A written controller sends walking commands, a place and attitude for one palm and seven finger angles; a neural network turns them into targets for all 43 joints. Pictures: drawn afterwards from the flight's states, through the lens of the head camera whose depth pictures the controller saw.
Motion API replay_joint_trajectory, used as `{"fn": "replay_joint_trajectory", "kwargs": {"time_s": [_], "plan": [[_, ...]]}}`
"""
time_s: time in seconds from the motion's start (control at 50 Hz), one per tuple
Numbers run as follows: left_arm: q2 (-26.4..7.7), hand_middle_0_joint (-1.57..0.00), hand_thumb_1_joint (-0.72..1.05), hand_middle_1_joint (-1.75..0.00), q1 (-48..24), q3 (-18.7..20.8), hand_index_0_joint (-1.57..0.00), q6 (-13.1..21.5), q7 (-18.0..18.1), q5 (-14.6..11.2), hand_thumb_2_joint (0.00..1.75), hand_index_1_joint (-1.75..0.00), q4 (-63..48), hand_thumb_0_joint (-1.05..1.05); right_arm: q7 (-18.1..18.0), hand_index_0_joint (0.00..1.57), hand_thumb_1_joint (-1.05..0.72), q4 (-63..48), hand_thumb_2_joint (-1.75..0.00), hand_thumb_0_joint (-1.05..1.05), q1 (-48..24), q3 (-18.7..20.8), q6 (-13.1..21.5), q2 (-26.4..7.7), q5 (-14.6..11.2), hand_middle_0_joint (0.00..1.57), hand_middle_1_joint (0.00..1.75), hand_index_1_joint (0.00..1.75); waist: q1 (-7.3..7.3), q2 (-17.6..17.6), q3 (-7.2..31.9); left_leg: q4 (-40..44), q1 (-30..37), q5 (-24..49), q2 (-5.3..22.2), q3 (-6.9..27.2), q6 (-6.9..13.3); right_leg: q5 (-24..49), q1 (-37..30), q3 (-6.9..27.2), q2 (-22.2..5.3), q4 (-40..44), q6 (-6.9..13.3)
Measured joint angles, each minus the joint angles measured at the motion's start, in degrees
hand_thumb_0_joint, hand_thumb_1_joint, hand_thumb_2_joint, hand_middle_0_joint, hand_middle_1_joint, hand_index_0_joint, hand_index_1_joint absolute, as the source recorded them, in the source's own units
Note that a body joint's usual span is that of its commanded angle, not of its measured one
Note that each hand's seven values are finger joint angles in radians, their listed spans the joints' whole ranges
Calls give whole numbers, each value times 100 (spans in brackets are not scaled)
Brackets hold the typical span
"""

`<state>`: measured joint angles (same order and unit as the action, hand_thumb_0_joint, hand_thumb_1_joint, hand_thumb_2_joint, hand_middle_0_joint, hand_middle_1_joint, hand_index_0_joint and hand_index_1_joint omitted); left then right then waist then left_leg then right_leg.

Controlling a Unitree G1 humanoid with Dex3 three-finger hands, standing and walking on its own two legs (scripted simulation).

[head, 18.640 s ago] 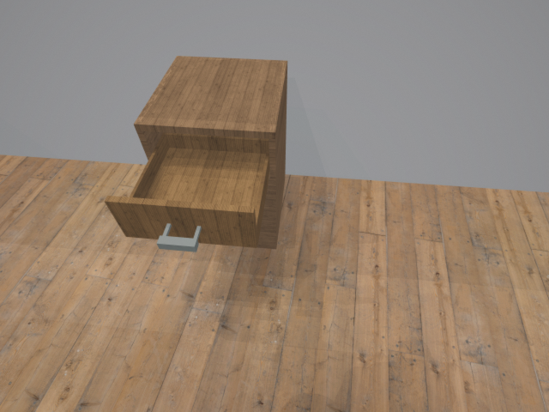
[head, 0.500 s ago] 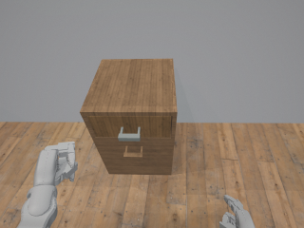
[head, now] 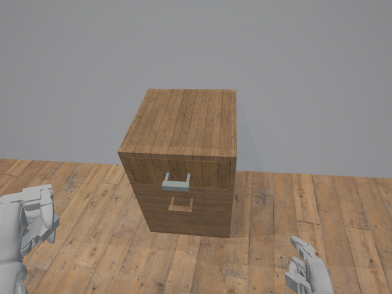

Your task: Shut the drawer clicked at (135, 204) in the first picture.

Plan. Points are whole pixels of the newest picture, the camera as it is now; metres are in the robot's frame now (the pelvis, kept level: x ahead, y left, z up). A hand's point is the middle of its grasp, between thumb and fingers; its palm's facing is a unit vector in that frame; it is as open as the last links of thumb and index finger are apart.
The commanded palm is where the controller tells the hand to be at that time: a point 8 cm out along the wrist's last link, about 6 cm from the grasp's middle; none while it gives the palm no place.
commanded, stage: step back with the hand held close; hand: left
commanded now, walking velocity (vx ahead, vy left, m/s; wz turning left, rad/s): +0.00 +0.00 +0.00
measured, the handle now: (177, 180) +0.56 +0.17 -0.24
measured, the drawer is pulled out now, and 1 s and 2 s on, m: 0.00 0.00 0.00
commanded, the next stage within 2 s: stop stepping back and stand still in 1.56 s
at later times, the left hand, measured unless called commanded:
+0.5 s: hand (55, 234) +0.16 +0.24 +0.15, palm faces +0.24 -0.82 -0.51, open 3.3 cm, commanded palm +0.10 +0.29 +0.18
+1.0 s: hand out of the picture +0.09 +0.27 +0.17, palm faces +0.38 -0.78 -0.49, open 3.3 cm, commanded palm +0.02 +0.31 +0.18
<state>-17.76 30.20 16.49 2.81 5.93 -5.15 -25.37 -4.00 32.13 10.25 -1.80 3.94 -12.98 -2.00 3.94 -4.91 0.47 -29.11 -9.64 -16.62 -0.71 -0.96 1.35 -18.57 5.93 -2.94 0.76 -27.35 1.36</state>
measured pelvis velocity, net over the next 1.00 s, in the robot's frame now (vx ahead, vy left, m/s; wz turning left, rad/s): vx -0.10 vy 0.02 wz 0.04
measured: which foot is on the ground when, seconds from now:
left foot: down 0.00-1.00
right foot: down 0.00-1.00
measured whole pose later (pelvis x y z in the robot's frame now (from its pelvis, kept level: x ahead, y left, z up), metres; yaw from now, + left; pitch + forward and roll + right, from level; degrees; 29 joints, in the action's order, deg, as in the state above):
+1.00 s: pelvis -0.10 +0.02 -0.01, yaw +2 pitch +1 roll -2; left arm -24.7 34.8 22.8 14.7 8.7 -1.1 -34.8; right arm -3.9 31.4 12.7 -0.1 5.0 -12.1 -0.2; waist -0.5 0.0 -2.5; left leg -32.2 -24.7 -8.2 -1.8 0.1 3.4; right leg -13.5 19.2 0.8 2.5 -31.7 -0.4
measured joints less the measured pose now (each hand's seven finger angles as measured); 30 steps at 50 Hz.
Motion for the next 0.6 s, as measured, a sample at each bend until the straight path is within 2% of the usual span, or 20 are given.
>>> {"fn": "replay_joint_trajectory", "kwargs": {"time_s": [0.08, 0.14, 0.26, 0.38, 0.46, 0.54, 0.6], "plan": [[-13, -141, 90, -160, 133, -151, -140, -93, -9, 19, 90, -160, -64, 1, -38, 20, -91, 56, -90, 1, 133, -24, 74, 27, 35, 20, 30, 30, -9, 63, -1, 44, 40, 22, 38, -9, -38, 12, -19, 12, 38, 18, 44], [-119, -141, 89, -160, 213, -131, -140, -34, -10, 40, 90, -160, -283, 2, -53, 20, -91, 90, -90, 1, 235, -15, 129, 9, 52, 20, 30, 30, -33, 53, 38, 23, 55, 0, 80, 3, -63, 23, -65, 3, 82, 63, 68], [-321, -141, 89, -160, 5, 471, -141, 630, 72, 154, 90, -160, -156, 1, 33, 20, -91, 117, -90, 1, 75, 154, -91, -72, 98, 20, 30, 30, -280, -3, -48, 3, -234, 90, 142, -9, -73, 200, 181, 17, 142, 169, 65], [-211, -141, 90, -160, 500, 226, -140, 640, -4, 176, 90, -160, -51, 1, 48, 20, -91, 57, -90, 1, -16, 373, -357, -173, 67, 20, 30, 30, -487, 40, -202, 201, -452, 317, 62, -154, 21, 351, 535, 149, 51, 151, -27], [-394, -141, 89, -160, 840, 145, -140, 646, 7, 173, 90, -160, -450, 2, -24, 20, -91, -1, -90, 1, 89, 388, -404, -157, 51, 20, 30, 30, -459, 210, -269, 201, -595, 405, 12, -159, 57, 389, 709, 146, -2, 63, -58], [-641, -141, 89, -160, 885, 344, -140, 764, 100, 164, 90, -160, -810, 2, -80, 20, -91, -19, -90, 1, 129, 347, -346, -107, 62, 20, 30, 30, -370, 295, -257, 134, -730, 474, -19, -122, 86, 437, 828, 103, -35, -10, -83], [-701, -141, 89, -160, 807, 522, -140, 878, 161, 153, 90, -160, -837, 2, -73, 20, -91, -7, -90, 1, 56, 317, -290, -40, 78, 20, 30, 30, -338, 285, -203, 101, -803, 536, -35, -113, 107, 493, 898, 89, -54, -48, -98]]}}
